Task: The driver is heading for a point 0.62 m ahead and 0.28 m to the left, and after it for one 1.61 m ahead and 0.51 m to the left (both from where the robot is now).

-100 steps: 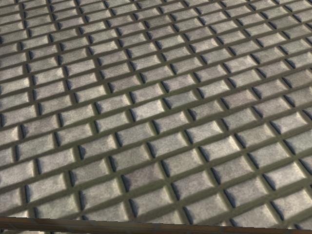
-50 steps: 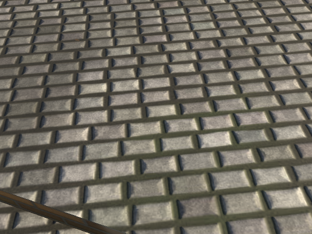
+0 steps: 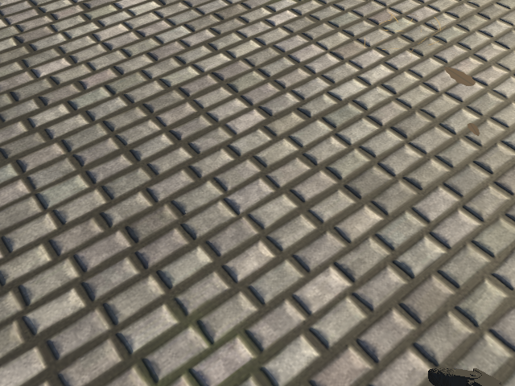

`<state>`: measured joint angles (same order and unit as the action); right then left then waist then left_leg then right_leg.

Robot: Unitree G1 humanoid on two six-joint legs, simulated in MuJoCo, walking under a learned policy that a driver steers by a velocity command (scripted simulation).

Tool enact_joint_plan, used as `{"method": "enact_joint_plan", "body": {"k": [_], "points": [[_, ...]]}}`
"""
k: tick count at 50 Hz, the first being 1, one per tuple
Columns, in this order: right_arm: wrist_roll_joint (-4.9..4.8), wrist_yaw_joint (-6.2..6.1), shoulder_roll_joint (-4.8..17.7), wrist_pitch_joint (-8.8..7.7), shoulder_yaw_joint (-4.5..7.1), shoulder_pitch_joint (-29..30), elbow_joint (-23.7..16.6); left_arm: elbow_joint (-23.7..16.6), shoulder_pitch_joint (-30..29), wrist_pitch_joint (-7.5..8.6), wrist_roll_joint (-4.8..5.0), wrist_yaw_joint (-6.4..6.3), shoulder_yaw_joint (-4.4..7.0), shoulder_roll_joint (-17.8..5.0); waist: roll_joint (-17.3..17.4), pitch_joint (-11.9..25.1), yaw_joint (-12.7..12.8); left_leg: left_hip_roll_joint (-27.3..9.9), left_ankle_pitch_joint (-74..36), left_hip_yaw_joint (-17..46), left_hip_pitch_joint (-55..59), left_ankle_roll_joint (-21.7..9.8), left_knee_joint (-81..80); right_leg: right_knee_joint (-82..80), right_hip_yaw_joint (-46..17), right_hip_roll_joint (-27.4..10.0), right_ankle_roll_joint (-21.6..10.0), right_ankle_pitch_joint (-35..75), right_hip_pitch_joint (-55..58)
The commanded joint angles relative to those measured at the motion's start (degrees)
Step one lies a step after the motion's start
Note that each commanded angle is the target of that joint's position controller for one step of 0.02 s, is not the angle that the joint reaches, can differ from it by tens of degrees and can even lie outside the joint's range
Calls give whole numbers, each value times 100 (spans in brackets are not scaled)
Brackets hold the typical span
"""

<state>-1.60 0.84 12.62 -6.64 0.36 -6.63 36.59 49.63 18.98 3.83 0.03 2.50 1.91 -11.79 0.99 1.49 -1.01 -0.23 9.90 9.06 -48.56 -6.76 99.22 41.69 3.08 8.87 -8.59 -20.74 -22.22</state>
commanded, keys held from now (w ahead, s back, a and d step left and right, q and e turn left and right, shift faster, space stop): w+q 1.00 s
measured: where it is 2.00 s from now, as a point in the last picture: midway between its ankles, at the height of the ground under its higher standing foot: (143, 241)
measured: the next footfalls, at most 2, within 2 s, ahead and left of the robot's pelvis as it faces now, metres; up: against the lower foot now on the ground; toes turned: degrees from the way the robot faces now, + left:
left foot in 0.32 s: +0.37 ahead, +0.08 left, +0.00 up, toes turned +5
right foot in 0.76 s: +0.68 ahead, -0.06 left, +0.00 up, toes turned +27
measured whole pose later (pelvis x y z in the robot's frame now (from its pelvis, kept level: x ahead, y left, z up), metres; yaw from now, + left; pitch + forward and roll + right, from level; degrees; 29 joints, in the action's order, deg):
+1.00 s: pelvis +0.60 +0.03 +0.03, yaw +31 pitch +2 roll -2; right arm -0.8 0.2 17.8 -0.6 4.0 -12.5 35.9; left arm 42.5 18.2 5.4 -0.7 -0.6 3.5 -15.3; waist 3.0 0.0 2.3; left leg -4.0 14.4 3.0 -39.9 1.4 65.6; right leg 21.6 4.5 1.2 -1.0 -12.4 -10.8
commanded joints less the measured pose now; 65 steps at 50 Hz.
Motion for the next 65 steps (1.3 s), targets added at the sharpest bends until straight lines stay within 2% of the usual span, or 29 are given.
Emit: {"method": "enact_joint_plan", "body": {"k": [1, 3, 8, 13, 15, 16, 17, 18, 19, 20, 21, 22, 26, 28, 30, 32, 36, 37, 38, 39, 40, 42, 45, 54, 59, 61, 63, 64, 65], "points": [[129, -17, 186, 118, -98, -206, -227, -327, -712, 321, 61, -29, -96, 44, 54, -321, -354, -22, -749, -505, 675, -61, -2384, -2427, -631, -886, 296, 3418, -944], [172, -25, 141, 134, -84, 263, -298, -161, -158, 297, 53, -179, -73, -223, -150, 69, -26, 67, -1517, -1071, 916, 106, -3647, -2693, -282, -868, 491, 3927, -96], [-113, 165, 164, 139, -10, 1441, -642, 27, 768, 302, 51, -447, 3, -853, -605, 3, 614, 302, -1808, -1342, 838, 91, -6462, -3000, -359, -1396, 1090, 5271, 2179], [-69, 444, 547, 205, 192, 1073, -489, -106, 694, 108, -9, -633, 134, -1167, -864, 119, 265, 632, -984, -1535, 1363, -14, -7066, -1847, -174, -1871, 1040, 7748, 3484], [-72, 409, 909, 271, 364, -254, -89, -357, 301, -8, -83, -738, 248, -1356, -900, 531, -371, 558, -815, -1313, 2644, -234, -7360, -259, -254, -1936, 1102, 8415, 3084], [-15, 304, 1133, 274, 456, -1357, 180, -581, -204, 32, -111, -725, 300, -1512, -585, 1037, -1017, 168, -1592, -717, 4292, -544, -7632, 1390, -67, -1644, 1118, 7198, 2077], [97, 230, 1280, 275, 449, -1750, 399, -838, 6, 154, -351, -597, 95, -651, 1005, 1446, -634, -959, -2186, 844, 6807, -1168, -6672, 3340, -318, -753, 1200, -32, -738], [205, 123, 1246, 249, 485, -1460, 203, -936, 500, 341, -59, -402, -24, -648, 966, 2149, -352, -1885, 720, 3608, 7509, -2232, -7605, 4754, -1204, -450, 1241, -1073, -2210], [136, 7, 927, 270, 483, -1126, 26, -1126, -196, 524, 131, -282, 82, -1112, 387, 1261, -532, -1543, 1609, 3299, 6682, -1916, -8286, 4629, -1515, -773, 989, -393, -2686], [138, -39, 833, 250, 422, -808, -40, -1330, -563, 609, 140, -231, 71, -1160, -109, 583, -266, -1361, 1224, 2732, 5816, -1699, -8546, 4407, -1310, -893, 901, 17, -2751], [123, -14, 763, 208, 393, -571, -133, -1345, -588, 631, 14, -225, 54, -1078, -753, 202, 3, -1106, 640, 2408, 5108, -1560, -8756, 4056, -1165, -1014, 861, 232, -2584], [147, -14, 799, 186, 390, -459, -184, -1411, -449, 587, -76, -238, 67, -1049, -849, 70, 227, -885, 80, 2106, 4563, -1508, -8830, 3817, -1141, -1131, 929, 391, -2344], [53, -65, 903, 207, 414, -601, -96, -1701, -688, 425, -160, -340, 0, -900, -359, -227, 373, -423, -1535, 1160, 3114, -1234, -8742, 2331, -717, -1495, 1256, 557, -1960], [40, -118, 1078, 260, 469, -803, -2, -1859, -1287, 405, -242, -349, -117, -637, -205, -220, 116, 63, -1502, 608, 2315, -883, -8581, 803, -406, -1274, 1305, 1485, -1026], [-13, -129, 1180, 322, 507, -1343, 182, -1958, -1761, 386, -128, -324, -149, -533, 152, 52, -235, 134, -1071, 693, 2321, -680, -8436, -152, -336, -899, 1334, 2351, -275], [-48, -117, 1176, 370, 515, -1482, 228, -2003, -1872, 372, 17, -332, -74, -707, 491, 132, -282, -2, -648, 1050, 2891, -592, -8177, -763, -562, -775, 1315, 2361, -230], [-18, -158, 981, 446, 500, -1398, 161, -1896, -1491, 452, 47, -339, 198, -1134, 688, 345, 61, -229, -712, 1668, 3801, -241, -7090, -1668, -785, -788, 910, 1840, 451], [34, -129, 791, 419, 442, -1312, 72, -1842, -916, 472, -11, -362, 287, -1298, 612, 800, 379, -38, -799, 1397, 3516, -39, -6231, -1581, -994, -1210, 620, 1757, 1476], [163, -112, 402, 384, 320, -1396, -80, -1783, 39, 447, -94, -406, 380, -1618, -149, 1620, 689, 342, 711, 742, 2609, 234, -4539, -1408, -2097, -2381, 182, 1686, 3079], [-8, -84, 354, 308, 238, -2189, -223, -1508, 388, 353, -98, -377, 465, -1925, -2248, 2064, 335, 725, 2588, 70, 612, 532, -2921, -1902, -4848, -3571, -915, 458, 4439], [-91, -104, 881, 325, 338, -2135, -68, -1642, 252, 295, -30, -376, 402, -1405, -1513, 1623, 515, 204, 2170, 84, -109, 679, -2091, -2211, -5209, -3499, -863, -1000, 4079], [47, -109, 1090, 421, 433, -1050, -305, -1665, -162, 204, -46, -401, 273, -1002, -388, 397, 570, -148, 1146, -211, -73, 757, -1943, -2369, -3352, -2861, -351, -302, 2593], [56, -66, 763, 499, 424, -947, -389, -1450, -552, 225, -109, -336, 223, -821, -712, -271, 163, -485, 816, -309, 566, 742, -2556, -2856, -1996, -2304, -203, 842, 1159], [47, 100, 506, 486, 290, 197, -584, -808, -341, 213, -4, -321, 401, -1373, -434, -298, 426, -559, -900, -642, 813, 693, -5153, -3095, -298, -2308, -131, 2250, 1585], [9, 236, 575, 468, 310, 832, -888, -552, -33, 75, 130, -302, 474, -1624, -467, -487, 578, -363, -322, -1042, 983, 391, -6043, -2797, 54, -2513, 69, 2775, 2344], [56, 247, 757, 490, 415, 557, -901, -530, -75, 15, 170, -328, 520, -1789, -633, -219, 321, -1, 244, -1393, 1743, 164, -6264, -2039, 374, -2470, 217, 4688, 2481], [50, 174, 1257, 531, 720, -1035, -485, -543, -53, -23, 161, -382, 471, -1693, -458, 623, -513, 461, -198, -1499, 4172, -235, -6871, 93, 809, -2118, 513, 5420, 1671], [16, 49, 1848, 574, 895, -1797, -391, -790, 59, 40, -45, -370, 314, -1263, 481, 1181, -683, -814, -73, 565, 6206, -837, -6914, 2122, 857, -1701, 834, 2606, -439], [-1, 70, 2167, 483, 882, -1676, -537, -1123, 99, 250, -80, -304, 135, -901, 1512, 2034, -336, -1985, 755, 3798, 7300, -1865, -7923, 3702, -190, -668, 1015, -1235, -2196]]}}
